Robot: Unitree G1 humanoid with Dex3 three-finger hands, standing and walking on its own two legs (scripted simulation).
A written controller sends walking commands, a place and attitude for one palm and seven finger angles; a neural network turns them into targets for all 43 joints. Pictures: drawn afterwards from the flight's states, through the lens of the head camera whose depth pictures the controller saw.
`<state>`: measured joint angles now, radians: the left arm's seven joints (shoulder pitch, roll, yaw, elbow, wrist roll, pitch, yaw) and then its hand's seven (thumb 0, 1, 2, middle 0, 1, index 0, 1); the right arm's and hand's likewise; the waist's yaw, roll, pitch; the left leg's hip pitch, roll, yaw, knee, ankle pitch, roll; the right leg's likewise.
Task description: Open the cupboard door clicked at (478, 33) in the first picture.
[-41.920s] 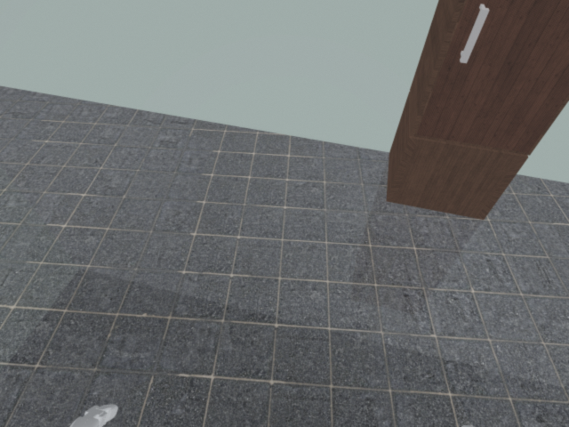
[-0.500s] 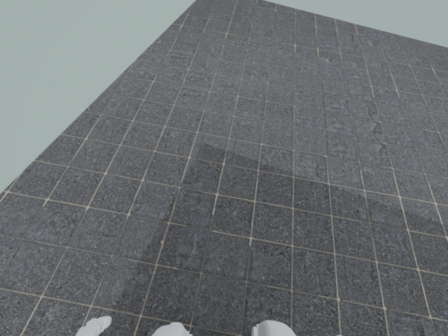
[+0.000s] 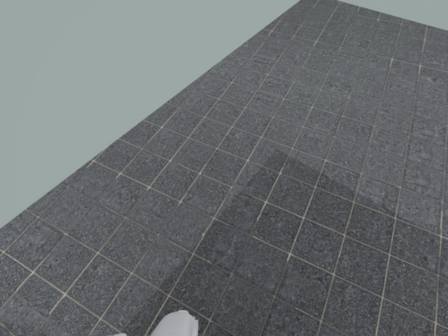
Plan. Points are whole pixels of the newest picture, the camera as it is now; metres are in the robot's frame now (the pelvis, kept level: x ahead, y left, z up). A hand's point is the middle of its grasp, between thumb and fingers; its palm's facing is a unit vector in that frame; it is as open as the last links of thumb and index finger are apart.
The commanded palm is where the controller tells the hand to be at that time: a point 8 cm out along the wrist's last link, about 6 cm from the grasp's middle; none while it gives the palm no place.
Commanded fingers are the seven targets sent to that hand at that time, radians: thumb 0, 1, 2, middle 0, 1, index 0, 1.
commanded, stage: turn to face it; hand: left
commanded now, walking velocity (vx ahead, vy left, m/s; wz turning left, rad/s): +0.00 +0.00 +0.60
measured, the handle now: out of the picture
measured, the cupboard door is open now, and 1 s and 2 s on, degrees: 42 42 42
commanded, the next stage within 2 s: none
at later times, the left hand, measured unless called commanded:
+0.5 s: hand out of the picture +0.03 +0.25 -0.16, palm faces +0.30 -0.92 -0.27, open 7.4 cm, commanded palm none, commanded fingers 0.00 0.90 0.90 -0.20 -0.30 -0.20 -0.30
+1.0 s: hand out of the picture -0.08 +0.18 -0.18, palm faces +0.60 -0.77 -0.23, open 7.3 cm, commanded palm none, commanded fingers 0.00 0.90 0.90 -0.20 -0.30 -0.20 -0.30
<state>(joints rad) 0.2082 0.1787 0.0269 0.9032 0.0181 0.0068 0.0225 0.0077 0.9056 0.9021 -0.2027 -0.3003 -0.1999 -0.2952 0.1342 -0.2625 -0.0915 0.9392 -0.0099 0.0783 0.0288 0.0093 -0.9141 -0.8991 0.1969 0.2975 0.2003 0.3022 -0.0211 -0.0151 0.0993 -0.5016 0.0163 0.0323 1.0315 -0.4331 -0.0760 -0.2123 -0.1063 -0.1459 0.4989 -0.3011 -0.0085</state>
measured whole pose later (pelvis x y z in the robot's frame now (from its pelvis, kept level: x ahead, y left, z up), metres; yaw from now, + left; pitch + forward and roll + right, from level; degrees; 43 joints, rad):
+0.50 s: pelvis -0.01 +0.01 +0.00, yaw +17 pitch +1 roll -1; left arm 0.13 0.27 0.07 0.88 0.02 0.05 0.01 0.01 0.91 0.90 -0.20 -0.30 -0.20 -0.29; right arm 0.16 -0.22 -0.06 0.92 -0.02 0.04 0.01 0.01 -0.91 -0.90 0.20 0.30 0.21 0.30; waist 0.00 -0.01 0.09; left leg -0.31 -0.03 -0.06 0.49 -0.21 0.02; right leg -0.45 -0.07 0.01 0.91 -0.40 0.09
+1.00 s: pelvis -0.01 -0.02 -0.01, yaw +37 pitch +0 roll +1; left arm 0.23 0.23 0.05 0.90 0.02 0.01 0.01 0.00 0.91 0.90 -0.21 -0.30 -0.20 -0.30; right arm 0.09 -0.25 -0.07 0.92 -0.01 0.06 0.03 0.01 -0.91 -0.90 0.20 0.30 0.20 0.30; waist 0.01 -0.05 0.13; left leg -0.31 0.01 0.10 0.63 -0.35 -0.05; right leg -0.22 -0.16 -0.25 0.61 -0.37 0.03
